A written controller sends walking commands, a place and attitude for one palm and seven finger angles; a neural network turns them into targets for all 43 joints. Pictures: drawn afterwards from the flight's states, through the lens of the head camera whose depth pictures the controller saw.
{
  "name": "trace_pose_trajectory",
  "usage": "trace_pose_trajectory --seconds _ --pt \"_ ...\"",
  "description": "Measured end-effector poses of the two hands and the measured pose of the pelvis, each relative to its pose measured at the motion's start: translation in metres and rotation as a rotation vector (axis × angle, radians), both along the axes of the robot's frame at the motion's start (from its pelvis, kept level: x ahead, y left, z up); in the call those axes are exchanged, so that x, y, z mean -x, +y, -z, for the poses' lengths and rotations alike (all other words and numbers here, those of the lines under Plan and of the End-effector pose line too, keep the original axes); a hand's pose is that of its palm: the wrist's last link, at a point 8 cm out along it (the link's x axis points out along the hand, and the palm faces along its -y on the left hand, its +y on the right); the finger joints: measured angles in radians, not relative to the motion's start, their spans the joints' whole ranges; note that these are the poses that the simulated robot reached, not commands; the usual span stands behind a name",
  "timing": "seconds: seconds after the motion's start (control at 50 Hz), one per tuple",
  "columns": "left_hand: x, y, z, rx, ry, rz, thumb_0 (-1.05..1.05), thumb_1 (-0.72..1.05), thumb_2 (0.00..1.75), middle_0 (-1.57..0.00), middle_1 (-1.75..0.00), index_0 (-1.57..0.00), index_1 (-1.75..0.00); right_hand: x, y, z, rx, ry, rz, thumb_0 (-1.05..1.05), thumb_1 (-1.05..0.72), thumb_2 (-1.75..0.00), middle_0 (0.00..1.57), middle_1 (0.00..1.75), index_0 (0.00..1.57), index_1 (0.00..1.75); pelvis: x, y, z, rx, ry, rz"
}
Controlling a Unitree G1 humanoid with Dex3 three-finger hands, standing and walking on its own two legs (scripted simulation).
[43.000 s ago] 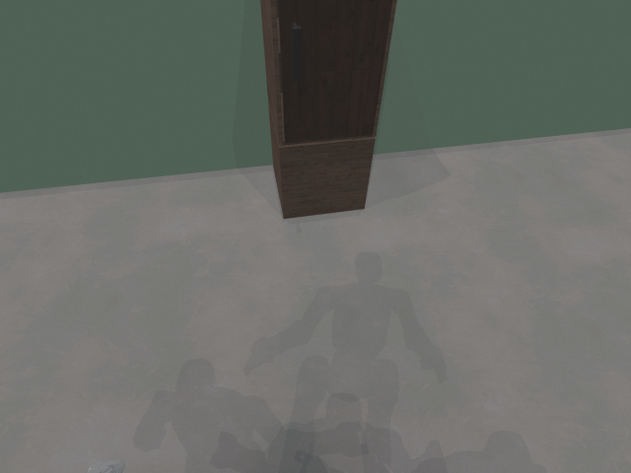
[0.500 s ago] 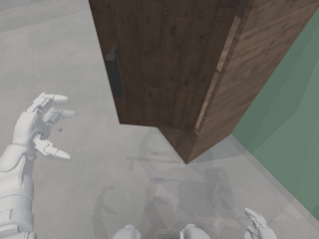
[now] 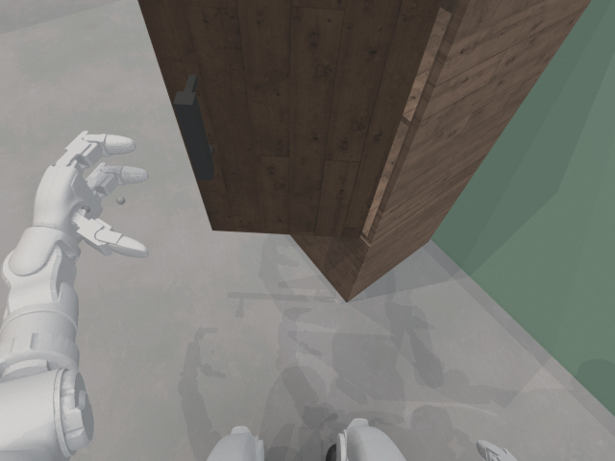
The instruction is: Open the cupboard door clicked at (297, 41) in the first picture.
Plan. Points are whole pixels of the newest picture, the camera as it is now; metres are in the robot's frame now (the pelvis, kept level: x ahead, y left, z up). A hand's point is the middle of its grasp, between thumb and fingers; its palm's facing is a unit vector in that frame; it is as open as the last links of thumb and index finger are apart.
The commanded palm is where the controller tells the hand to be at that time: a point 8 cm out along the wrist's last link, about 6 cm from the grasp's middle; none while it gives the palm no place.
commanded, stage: move the hooked fingers beside the handle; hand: left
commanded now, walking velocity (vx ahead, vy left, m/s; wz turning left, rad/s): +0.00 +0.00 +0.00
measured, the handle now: (199, 130) +0.56 +0.16 +0.05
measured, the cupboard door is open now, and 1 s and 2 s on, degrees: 51 51 51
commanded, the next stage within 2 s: slide the fingers in behind the handle in 1.44 s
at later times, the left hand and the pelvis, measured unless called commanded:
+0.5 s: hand (150, 154) +0.50 +0.21 +0.07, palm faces -0.08 -1.00 -0.01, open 14.0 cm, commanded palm +0.49 +0.27 +0.06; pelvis +0.00 +0.00 -0.01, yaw -1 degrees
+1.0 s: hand (151, 146) +0.52 +0.22 +0.06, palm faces -0.08 -1.00 -0.01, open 14.0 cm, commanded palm +0.51 +0.26 +0.06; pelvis +0.01 +0.01 -0.01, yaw -2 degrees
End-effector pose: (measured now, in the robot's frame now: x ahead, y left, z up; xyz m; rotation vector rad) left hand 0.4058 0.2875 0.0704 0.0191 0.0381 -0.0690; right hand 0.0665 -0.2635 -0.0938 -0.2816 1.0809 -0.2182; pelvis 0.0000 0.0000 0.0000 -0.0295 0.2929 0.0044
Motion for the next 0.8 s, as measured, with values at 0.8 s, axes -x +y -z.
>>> trace_pose_trajectory --seconds 0.8 --pt "-0.113 -0.017 0.007 0.006 0.020 0.011 -0.01 -0.50 0.30 -0.30 -1.20 -0.30 -1.20 0.100 0.014 0.005 0.010 0.351 0.156 0.01 -0.91 -0.90 0.20 0.30 0.20 0.30 -0.003 0.010 0.015 0.028 0.134 0.031"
